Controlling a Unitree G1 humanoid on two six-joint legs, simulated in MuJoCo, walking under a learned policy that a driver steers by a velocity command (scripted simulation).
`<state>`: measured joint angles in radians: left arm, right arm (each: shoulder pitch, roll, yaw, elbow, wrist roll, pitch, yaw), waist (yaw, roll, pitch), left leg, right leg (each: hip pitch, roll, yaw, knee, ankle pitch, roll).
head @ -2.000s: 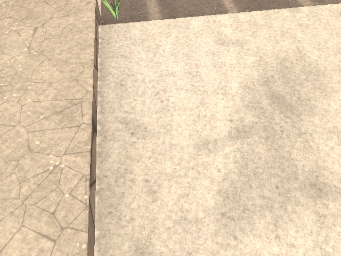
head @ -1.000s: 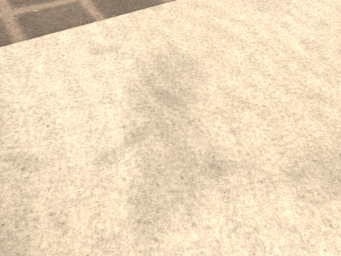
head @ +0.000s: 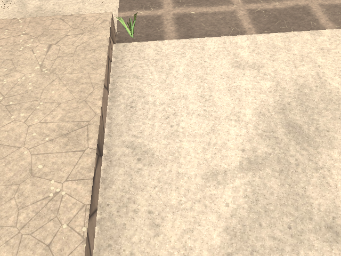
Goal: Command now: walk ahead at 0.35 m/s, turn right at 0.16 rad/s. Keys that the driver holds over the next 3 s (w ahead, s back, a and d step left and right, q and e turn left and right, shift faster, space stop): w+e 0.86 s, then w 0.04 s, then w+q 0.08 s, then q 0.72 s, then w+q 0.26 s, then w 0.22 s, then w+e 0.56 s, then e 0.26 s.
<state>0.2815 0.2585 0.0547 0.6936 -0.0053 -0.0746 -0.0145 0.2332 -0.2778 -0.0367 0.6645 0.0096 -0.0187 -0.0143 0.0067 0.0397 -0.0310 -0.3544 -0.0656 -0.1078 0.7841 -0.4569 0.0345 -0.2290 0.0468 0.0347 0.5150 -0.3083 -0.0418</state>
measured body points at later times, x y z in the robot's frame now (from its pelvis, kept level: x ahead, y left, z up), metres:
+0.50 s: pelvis +0.21 +0.03 +0.01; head +0.24 +0.03 +0.46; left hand +0.38 +0.28 -0.10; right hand +0.28 -0.27 -0.09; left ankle +0.24 +0.13 -0.73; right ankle +0.14 -0.10 -0.65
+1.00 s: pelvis +0.45 -0.12 +0.00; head +0.48 -0.15 +0.45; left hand +0.70 +0.04 -0.09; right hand +0.41 -0.43 -0.11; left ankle +0.52 +0.04 -0.65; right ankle +0.45 -0.20 -0.73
